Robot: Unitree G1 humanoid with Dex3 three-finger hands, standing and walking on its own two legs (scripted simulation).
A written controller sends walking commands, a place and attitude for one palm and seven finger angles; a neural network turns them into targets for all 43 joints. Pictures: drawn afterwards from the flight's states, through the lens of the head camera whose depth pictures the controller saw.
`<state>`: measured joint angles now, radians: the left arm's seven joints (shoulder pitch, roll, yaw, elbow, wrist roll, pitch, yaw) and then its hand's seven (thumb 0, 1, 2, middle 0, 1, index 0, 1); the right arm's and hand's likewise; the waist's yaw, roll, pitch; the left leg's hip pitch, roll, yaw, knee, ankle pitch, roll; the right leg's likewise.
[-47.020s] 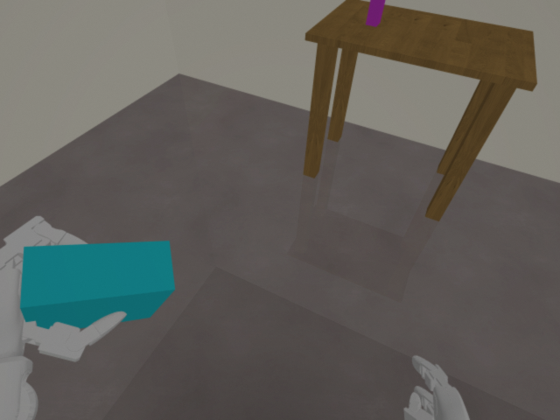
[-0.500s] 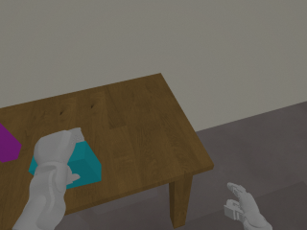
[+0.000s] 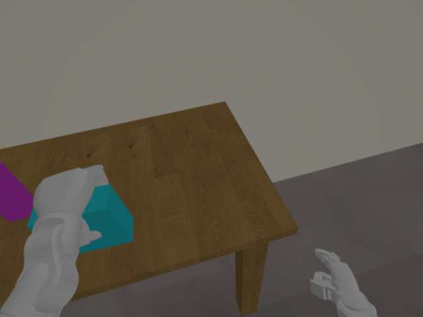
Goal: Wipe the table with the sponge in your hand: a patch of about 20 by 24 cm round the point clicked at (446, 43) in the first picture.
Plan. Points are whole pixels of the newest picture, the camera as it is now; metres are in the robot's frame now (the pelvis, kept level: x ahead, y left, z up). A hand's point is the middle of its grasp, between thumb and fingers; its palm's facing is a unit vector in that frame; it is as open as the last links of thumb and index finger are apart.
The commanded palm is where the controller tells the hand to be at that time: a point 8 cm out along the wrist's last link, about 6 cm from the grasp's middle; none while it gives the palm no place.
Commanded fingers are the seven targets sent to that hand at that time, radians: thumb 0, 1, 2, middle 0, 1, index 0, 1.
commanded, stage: lift the sponge slowly off the table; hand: left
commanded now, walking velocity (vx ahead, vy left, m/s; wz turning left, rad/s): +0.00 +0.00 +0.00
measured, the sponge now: (92, 227) +0.24 +0.28 +0.05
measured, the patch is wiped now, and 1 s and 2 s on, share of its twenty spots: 1.00 1.00 1.00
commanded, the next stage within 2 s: bring the sponge back beside the body in 0.98 s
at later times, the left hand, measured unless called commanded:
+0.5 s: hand (83, 191) +0.25 +0.26 +0.15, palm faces +0.14 -0.13 -0.98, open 9.7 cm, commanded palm +0.21 +0.27 +0.22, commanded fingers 0.00 0.10 1.30 -1.20 -1.60 -1.20 -1.60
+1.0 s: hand (81, 176) +0.26 +0.26 +0.18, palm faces +0.18 -0.12 -0.98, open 9.7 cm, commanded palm +0.22 +0.27 +0.24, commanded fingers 0.00 0.10 1.30 -1.20 -1.60 -1.20 -1.60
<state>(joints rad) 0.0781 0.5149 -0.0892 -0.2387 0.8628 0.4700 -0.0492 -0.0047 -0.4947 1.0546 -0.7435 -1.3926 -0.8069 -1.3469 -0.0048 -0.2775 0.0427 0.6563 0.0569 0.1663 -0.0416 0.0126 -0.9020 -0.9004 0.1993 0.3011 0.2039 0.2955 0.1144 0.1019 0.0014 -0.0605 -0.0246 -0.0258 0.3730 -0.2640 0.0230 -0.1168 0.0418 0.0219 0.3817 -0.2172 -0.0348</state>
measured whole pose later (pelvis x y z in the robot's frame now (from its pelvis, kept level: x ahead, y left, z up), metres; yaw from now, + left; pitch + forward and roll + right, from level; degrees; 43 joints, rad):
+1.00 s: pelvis -0.01 -0.01 +0.00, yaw +0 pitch -2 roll +0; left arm -0.11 0.58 -0.09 -0.30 0.82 0.59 -0.14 -0.01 -0.49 1.06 -0.75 -1.39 -0.81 -1.35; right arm -0.03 -0.29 0.07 0.64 0.07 0.18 -0.03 0.01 -0.90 -0.90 0.20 0.30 0.20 0.30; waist 0.12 0.12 0.00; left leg -0.08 -0.03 -0.03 0.36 -0.24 0.02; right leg -0.14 0.04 0.02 0.39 -0.20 -0.04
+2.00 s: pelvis -0.01 +0.01 +0.00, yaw +0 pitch -4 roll +0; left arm 0.20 0.56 -0.04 -0.47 0.81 0.53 -0.10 -0.01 -0.49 1.06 -0.75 -1.39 -0.81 -1.35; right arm -0.01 -0.27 0.07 0.62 0.05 0.18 -0.03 0.01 -0.90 -0.90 0.20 0.30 0.20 0.30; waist 0.14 0.11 0.01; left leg -0.06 -0.04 -0.02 0.38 -0.25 0.03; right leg -0.12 0.03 0.03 0.39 -0.21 -0.02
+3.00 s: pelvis -0.02 +0.00 -0.01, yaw +1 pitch +1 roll +0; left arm 0.43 0.41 0.27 -0.55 -0.06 0.10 0.09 -0.01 -0.50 1.06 -0.75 -1.40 -0.81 -1.36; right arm 0.13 -0.22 0.05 0.51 0.05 0.12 -0.07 0.01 -0.90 -0.90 0.20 0.30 0.21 0.30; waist 0.02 0.00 0.00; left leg -0.22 -0.03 -0.04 0.51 -0.30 0.01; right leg -0.26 0.05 0.01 0.49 -0.24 -0.03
